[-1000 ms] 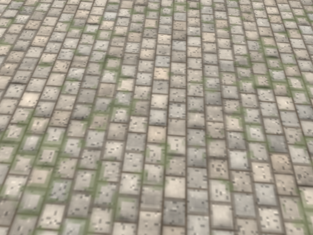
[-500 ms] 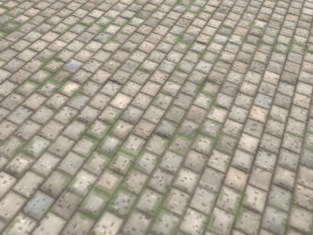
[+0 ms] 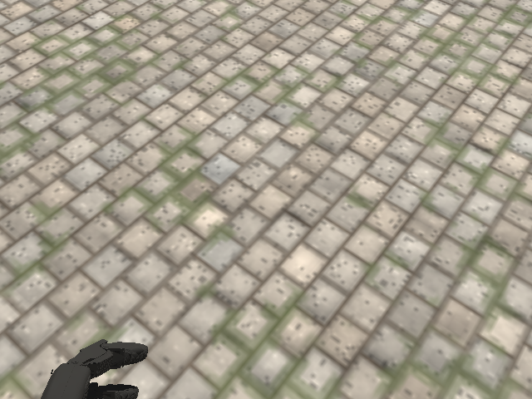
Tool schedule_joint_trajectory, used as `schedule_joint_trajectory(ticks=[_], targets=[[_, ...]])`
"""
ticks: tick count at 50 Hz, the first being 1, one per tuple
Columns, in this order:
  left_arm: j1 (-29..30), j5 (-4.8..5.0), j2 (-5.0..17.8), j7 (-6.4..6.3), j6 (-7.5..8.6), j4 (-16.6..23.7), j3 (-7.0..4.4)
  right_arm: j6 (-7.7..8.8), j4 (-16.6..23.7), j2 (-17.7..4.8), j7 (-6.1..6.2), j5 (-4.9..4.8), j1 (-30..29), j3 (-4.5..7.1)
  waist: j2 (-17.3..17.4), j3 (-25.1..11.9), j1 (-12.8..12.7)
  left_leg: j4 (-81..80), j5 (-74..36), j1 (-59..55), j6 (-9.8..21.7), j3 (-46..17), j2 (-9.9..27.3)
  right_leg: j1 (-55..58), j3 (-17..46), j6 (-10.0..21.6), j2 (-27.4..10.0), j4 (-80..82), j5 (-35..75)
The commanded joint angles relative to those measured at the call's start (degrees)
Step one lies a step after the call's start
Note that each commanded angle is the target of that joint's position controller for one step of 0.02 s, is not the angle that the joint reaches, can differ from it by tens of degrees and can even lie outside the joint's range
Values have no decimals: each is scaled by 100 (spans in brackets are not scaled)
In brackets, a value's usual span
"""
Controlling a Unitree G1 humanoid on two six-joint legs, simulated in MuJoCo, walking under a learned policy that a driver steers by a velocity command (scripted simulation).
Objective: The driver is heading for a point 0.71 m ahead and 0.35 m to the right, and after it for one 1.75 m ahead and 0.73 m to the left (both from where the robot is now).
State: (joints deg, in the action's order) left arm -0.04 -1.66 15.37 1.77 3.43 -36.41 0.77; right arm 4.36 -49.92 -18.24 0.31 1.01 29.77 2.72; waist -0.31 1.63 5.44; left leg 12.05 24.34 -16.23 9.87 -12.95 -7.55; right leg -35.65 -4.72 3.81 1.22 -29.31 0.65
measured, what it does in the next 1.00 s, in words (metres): walks ahead, turning right: right foot, then left foot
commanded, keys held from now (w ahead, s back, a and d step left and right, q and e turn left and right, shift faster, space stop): w+e+shift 0.82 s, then q+shift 0.18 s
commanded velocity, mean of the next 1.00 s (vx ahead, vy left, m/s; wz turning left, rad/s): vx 0.94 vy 0.00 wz -0.64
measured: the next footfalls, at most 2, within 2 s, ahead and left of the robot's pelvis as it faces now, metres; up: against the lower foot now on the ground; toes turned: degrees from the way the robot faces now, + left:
right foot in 0.02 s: +0.23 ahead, -0.09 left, +0.00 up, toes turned +0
left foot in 0.42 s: +0.64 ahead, +0.10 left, +0.00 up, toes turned -19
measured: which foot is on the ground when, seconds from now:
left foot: down 0.00-0.00, up 0.02-0.40, down 0.42-0.84, up 0.86-1.00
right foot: up 0.00-0.00, down 0.02-0.44, up 0.46-0.82, down 0.84-1.00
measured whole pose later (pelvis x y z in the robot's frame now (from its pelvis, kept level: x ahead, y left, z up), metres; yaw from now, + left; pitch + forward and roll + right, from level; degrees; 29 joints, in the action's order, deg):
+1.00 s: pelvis +0.88 -0.20 +0.01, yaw -42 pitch -1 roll -1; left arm -11.2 -0.6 15.5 1.3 2.5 -44.5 -1.5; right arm 4.2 -43.8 -12.9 1.6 -2.3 15.4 0.2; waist 0.2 5.6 1.9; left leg 80.8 21.9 29.0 -1.6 -3.4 4.9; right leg -17.4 -7.2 10.0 8.7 -33.5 -15.7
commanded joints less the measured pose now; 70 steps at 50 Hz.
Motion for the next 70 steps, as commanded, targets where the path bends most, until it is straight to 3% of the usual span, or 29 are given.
schedule_joint_trajectory(ticks=[1, 2, 3, 6, 10, 13, 18, 20, 22, 23, 26, 32, 38, 41, 42, 43, 44, 45, 47, 48, 50, 56, 62, 63, 64, 65, 66, 68, 70], targets=[[-3400, 91, 1379, -288, -26, -630, -565, 16, 281, -1041, 114, 279, -733, 250, 517, -1595, -2106, 4532, -7570, 2028, -257, 576, 1258, 4518, 299, 492, -121, -597, -1669], [-3658, -75, 1999, -296, -24, -741, -765, 59, 561, -290, 2, -1, -287, 85, -1575, -2013, -1596, 7570, -2724, 4453, -754, 852, 44, 5955, 3661, 1640, -1600, -160, -3248], [-2998, 42, 1505, -154, -65, -768, -692, 207, 636, -351, -76, 83, -358, -5, -1577, -1824, -1230, 7724, -206, 5569, -634, 606, -168, 5822, 5943, 1851, -1802, 1221, -3431], [-2404, 73, 670, -78, 17, -911, -542, 258, 987, -496, -122, 264, -1758, -116, 332, -306, -895, 6725, -909, 5578, -616, 454, 733, 3626, 4177, 1517, -1281, 1466, -2565], [-2435, 111, 831, -141, 175, -1158, -528, 23, 1456, -217, -180, 416, -2136, -316, -63, 396, -323, 5219, -442, 5441, -983, 676, 1163, 2032, 3309, 1500, -767, 1938, -1862], [-2207, 109, 994, -139, 211, -1002, -631, 53, 1887, -90, -317, 203, -3189, -476, -161, 671, -506, 3096, -1850, 4127, -1200, 1163, 1126, 708, 2639, 1192, -335, 2501, -1426], [-2728, 249, 1261, -78, 191, -1115, -764, 76, 1867, -345, -213, 122, -3323, -350, -152, 100, -829, 1889, -2644, 3150, -1124, 1279, 799, 2070, 2642, 681, -475, 1706, 812], [-2761, 192, 1472, -90, 158, -1163, -812, 133, 1556, -649, -72, 144, -2239, -159, 1, -740, -281, 1689, -1760, 1834, -995, 1368, 569, 2385, 2366, 424, -229, -214, 2223], [-2385, 128, 596, -113, 273, -899, -607, 171, 1200, -1394, 170, 328, 108, 166, 896, -2098, 622, 1782, 797, -728, -692, -711, 2747, 662, 1787, 346, 278, -3622, -1671], [-2942, 410, 244, -127, 223, -495, -451, 86, 1198, -1796, 138, 356, -316, 268, 2488, -2695, -12, 387, 2031, -1036, -109, -3866, 3888, -620, 1165, 237, 485, -5043, -2921], [-1620, 96, 674, -37, -23, -627, -527, 65, 1162, -433, 56, 273, -1249, 50, 356, -500, -71, 329, -7, 1016, -309, -1161, 2840, -1048, 900, 212, -432, -4737, -1643], [-520, -12, 154, 254, -345, 64, -339, 266, 441, 85, -39, -5, -831, -72, 536, 64, -480, -9, -3391, 1742, -777, 1575, 2079, -1161, 444, 196, -583, -4133, -1082], [114, -11, 444, 433, -312, 374, -208, 305, 321, -711, 74, 44, -736, 77, 288, 344, -798, 108, -7070, 1969, -958, 2848, 1899, 722, -754, 548, 113, -1604, -127], [-2120, -22, 1003, 275, -288, -274, -455, 73, 510, -1246, 185, 81, -1072, 212, 637, -842, -2023, 3195, -8638, 2222, -947, 2633, 2255, 3279, -391, 968, 505, -1442, -719], [-2948, -61, 1160, 130, -259, -677, -579, 33, 505, -1062, 131, 98, -1077, 170, 150, -1069, -2186, 5099, -5947, 3274, -931, 2607, 1879, 4747, 281, 1166, 346, -713, -470], [-2463, -5, 1571, -38, -297, -670, -702, 58, 637, -443, 46, 134, -879, 37, -1232, -825, -1502, 7481, 346, 4827, -1043, 2545, 787, 5385, 1612, 1170, -681, -658, 994], [-2202, -120, 1950, -101, -319, -274, -752, 70, 1055, -396, 87, -132, -2, -65, -1157, -2373, -975, 8700, 699, 5933, -1077, 1299, 822, 6722, 4047, 2260, -2291, -249, 2535], [-2172, -25, 1549, -181, -321, -191, -714, 94, 982, -700, 139, -100, -639, -50, 31, -2118, -1279, 8479, -92, 6096, -1106, 1105, 963, 5979, 4055, 2142, -2187, 503, 2053], [-1458, 4, 968, -249, -174, -380, -506, 6, 817, -513, 115, -50, -656, -95, 566, -484, -516, 7424, -254, 5534, -1080, 1119, 1310, 3663, 2715, 1720, -1923, 909, 2419], [-1048, 218, 677, -95, 89, -129, -435, 63, 711, -880, 192, -464, -692, 109, 823, -477, -580, 7341, -36, 5145, -1140, 730, 1444, 3005, 2532, 1642, -1894, 1044, 2318], [-756, 176, 632, -6, 289, -380, -420, -81, 572, -557, 197, -501, -493, 122, 388, -202, -172, 6312, -275, 4613, -1199, 558, 1601, 2088, 1612, 1263, -1575, 1336, 2277], [-785, 135, 610, -440, 223, -568, -424, 75, 938, 128, -110, -216, -1670, 6, -103, -216, -639, 2896, -3493, 4352, -1229, 1694, 947, 2370, -463, 203, -489, 1221, 2883], [-430, 198, 834, -656, -245, -297, -540, -95, 999, -611, -381, -153, -348, 375, -589, -903, 124, 2345, -2400, 3051, -600, 1888, 392, 2917, -479, -89, -1008, -1196, 4070], [-123, 238, 735, -592, -255, -181, -506, -110, 871, -842, -293, -141, 379, 486, -69, -994, 635, 1618, -3059, 2166, -326, 1502, 503, 2357, -463, -217, -666, -2692, 2590], [-484, -23, -11, -402, -231, -97, -337, -78, 921, -1084, -184, -118, -10, 474, 1658, -635, -90, 1829, -6101, 1618, 41, 137, 1287, 1006, -342, -467, 377, -4430, -3344], [-1567, 73, 29, -274, -189, -24, -295, 23, 1414, -1389, -163, 218, -632, 456, 1904, -1812, -707, 1275, -5554, 609, 1497, -3069, 2514, -243, 982, -747, 1054, -6151, -4036], [-1526, 145, 731, -195, -133, -100, -387, -29, 1820, -1264, -172, 149, -1234, 507, 886, -2155, -496, 743, -3664, 724, 1462, -3250, 2597, -313, 1593, -586, 636, -6133, -3441], [-638, 94, 812, -249, -180, 62, -455, -173, 1979, -747, -99, -196, -1692, 365, -539, -968, -605, 432, -1718, 2118, 822, -2309, 1981, -420, 1442, -497, 273, -5215, -2660], [-502, 80, 720, -277, -280, 132, -472, -280, 2060, -680, -2, -207, -1806, 363, -240, -682, -722, 339, -1536, 2856, 488, -1797, 1478, 12, 1454, -533, 144, -4223, -2387]])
